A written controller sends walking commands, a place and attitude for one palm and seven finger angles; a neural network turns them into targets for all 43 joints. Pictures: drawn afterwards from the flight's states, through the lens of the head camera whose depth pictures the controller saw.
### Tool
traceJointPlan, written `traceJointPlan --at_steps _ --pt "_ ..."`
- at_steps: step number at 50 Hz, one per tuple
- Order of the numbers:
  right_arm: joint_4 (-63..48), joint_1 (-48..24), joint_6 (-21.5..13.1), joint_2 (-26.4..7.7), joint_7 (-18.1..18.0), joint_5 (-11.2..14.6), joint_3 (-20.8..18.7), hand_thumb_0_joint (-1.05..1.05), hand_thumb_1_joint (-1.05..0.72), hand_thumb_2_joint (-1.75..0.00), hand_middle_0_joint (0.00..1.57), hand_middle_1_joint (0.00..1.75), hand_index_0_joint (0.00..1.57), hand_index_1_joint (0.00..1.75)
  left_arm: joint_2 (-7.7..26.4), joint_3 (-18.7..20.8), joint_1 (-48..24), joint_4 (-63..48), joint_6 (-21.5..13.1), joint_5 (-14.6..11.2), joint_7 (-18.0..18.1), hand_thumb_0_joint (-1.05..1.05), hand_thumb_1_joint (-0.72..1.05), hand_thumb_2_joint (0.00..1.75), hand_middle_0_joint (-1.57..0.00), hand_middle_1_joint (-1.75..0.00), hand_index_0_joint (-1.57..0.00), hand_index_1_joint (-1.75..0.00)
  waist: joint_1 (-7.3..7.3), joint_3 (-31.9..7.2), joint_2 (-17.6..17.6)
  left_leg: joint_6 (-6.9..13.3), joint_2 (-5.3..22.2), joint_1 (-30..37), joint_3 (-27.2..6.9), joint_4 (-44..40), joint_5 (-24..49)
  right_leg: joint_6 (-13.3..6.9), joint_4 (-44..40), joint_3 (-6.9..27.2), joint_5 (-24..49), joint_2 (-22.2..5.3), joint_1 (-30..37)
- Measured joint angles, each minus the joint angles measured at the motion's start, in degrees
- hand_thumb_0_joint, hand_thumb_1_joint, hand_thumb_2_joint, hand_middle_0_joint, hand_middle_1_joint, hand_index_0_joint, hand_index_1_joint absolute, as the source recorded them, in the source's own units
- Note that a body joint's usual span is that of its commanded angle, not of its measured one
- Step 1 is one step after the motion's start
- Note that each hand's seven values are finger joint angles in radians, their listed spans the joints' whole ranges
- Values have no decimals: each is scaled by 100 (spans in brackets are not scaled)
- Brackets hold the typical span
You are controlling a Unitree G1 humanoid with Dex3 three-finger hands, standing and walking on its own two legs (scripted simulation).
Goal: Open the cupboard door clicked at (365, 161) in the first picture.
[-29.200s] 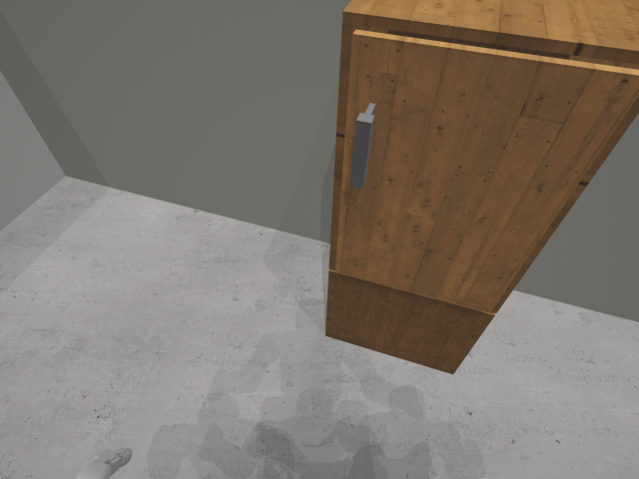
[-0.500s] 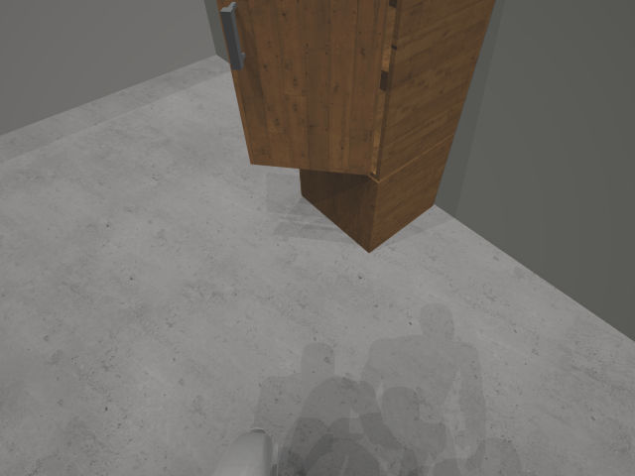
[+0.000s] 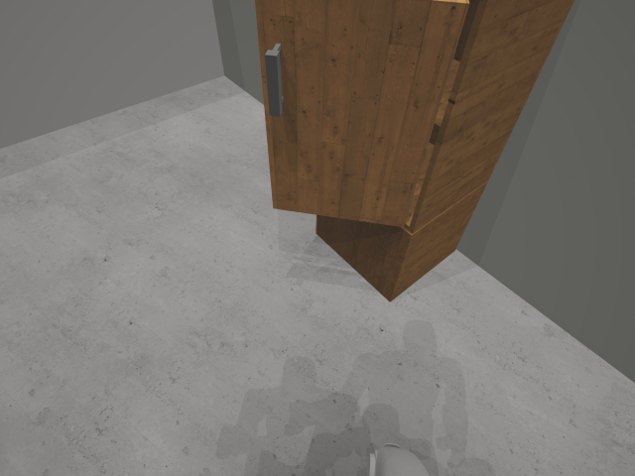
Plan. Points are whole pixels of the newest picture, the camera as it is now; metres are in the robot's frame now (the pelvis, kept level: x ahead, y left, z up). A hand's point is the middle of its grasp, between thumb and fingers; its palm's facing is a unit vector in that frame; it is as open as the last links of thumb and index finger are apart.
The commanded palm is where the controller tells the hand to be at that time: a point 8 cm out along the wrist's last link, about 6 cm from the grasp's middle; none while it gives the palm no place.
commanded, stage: take the last steps up to it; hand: left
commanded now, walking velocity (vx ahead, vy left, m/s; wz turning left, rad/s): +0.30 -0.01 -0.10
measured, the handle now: (276, 80) +0.85 +0.15 +0.07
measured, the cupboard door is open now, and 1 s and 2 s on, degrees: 40 40 40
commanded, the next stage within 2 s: come to a stop and stand still in 0.50 s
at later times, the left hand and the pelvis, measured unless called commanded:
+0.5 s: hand (234, 417) +0.23 +0.14 -0.17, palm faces +0.00 -0.98 -0.21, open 7.1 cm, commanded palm none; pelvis +0.18 -0.04 +0.00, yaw -2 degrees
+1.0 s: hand (226, 369) +0.31 +0.18 -0.18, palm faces -0.03 -0.97 -0.22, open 7.3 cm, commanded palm none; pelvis +0.25 -0.02 +0.00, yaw -5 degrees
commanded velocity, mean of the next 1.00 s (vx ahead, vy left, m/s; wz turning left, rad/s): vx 0.04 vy -0.04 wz -0.01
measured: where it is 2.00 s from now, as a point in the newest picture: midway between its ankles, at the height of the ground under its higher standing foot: outside the picture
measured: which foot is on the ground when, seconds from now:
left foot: down 0.00-0.28, up 0.30-0.64, down 0.66-1.00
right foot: up 0.00-0.24, down 0.26-0.66, up 0.68-1.00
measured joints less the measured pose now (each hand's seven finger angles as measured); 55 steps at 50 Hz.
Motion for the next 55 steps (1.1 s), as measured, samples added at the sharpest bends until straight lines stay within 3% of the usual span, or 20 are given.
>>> traceJointPlan --at_steps 6,12,14,17,20,25,32,33,35,37,41,47,51,55 --pt "310 608 47 101 15 -29 76 0 -92 -90 20 30 20 30 -15 -47 -284 -156 40 -15 -42 0 91 89 -19 -30 -20 -30 -198 -38 84 -81 -16 504 52 -299 -253 -67 -1209 -23 196 4 223" --pt "576 1052 91 212 23 -70 154 0 -91 -90 20 30 20 30 -50 -134 -397 -167 -32 -25 -56 0 91 89 -19 -30 -20 -30 -428 93 226 -330 253 741 147 114 -915 -317 -2541 -279 -223 247 987" --pt "701 1154 139 260 44 -19 166 0 -91 -90 20 30 20 30 -73 -143 -392 -164 -187 -19 -50 0 91 89 -19 -30 -20 -30 -400 155 282 -410 479 517 112 976 -1312 -397 -2829 -377 -152 400 1311" --pt "786 972 269 291 73 63 146 1 -91 -90 20 30 20 30 -138 -155 -281 -113 -357 -76 8 0 91 89 -19 -30 -20 -30 -324 309 270 -445 508 -577 -485 3682 -1615 -397 -2753 -444 -455 482 1563" --pt "660 631 342 261 65 48 70 1 -91 -90 20 30 20 30 -153 -21 -47 -32 -398 -174 170 -2 94 89 -20 -30 -21 -30 -245 318 261 -502 597 -1505 -800 4622 -1131 -333 -3284 -491 -359 568 1985" --pt "312 -9 307 198 78 13 -4 1 -91 -90 20 30 19 30 25 -36 319 301 -354 -78 169 -3 95 89 -20 -30 -21 -30 -185 207 187 -672 818 -2084 -848 3318 -671 -322 -3972 -501 -253 612 2504" --pt "185 -468 169 -74 92 -1 -24 1 -94 -90 20 30 19 30 -86 -133 829 733 -242 -66 80 -1 92 89 -20 -30 -20 -30 52 62 132 -698 637 -1441 -690 1233 175 -41 -3674 -475 -862 524 2931" --pt "173 -495 120 -80 80 -13 -9 1 -93 -90 20 30 19 30 -96 -154 891 781 -212 -79 91 -1 92 89 -20 -30 -20 -30 56 34 109 -575 602 -1363 -684 1165 426 3 -3430 -465 -1050 491 2897" --pt "163 -592 110 10 12 -27 55 1 -93 -90 20 30 19 30 -73 -201 907 863 -115 -120 155 0 92 89 -20 -30 -20 -30 110 41 -89 -312 475 -1313 -558 1402 116 -5 -2888 -295 -1495 351 2742" --pt "148 -707 161 109 -67 -22 141 1 -92 -90 20 30 19 30 -82 -252 862 892 -6 -131 211 0 91 89 -20 -30 -20 -30 155 65 -187 -197 420 -1170 -436 1369 -119 20 -2479 -145 -1909 310 2540" --pt "51 -932 286 252 -192 35 178 0 -92 -90 20 30 20 30 -135 -269 580 755 197 -115 208 0 91 89 -20 -30 -20 -30 100 248 -71 -171 413 -1010 -406 1099 -18 73 -1779 -15 -2015 349 2028" --pt "-114 -1058 455 135 -227 4 53 -1 -94 -90 20 30 20 30 43 -60 218 257 381 -56 192 0 91 89 -20 -30 -20 -30 38 360 135 -235 627 -1128 -399 977 128 123 -382 213 -1831 506 1109" --pt "-88 -923 527 -1 -174 -39 -19 -1 -92 -90 20 30 20 30 208 30 64 33 401 -37 173 0 91 89 -19 -30 -20 -30 -4 315 221 -362 761 -1217 -436 963 198 134 -674 205 -1622 454 1153" --pt "-25 -715 589 -159 -95 -45 -93 0 -91 -90 20 30 20 30 265 -1 56 -62 303 -38 149 0 91 89 -19 -30 -20 -30 -87 213 352 -535 868 -1335 -494 1104 191 88 -2156 70 -1250 395 1796"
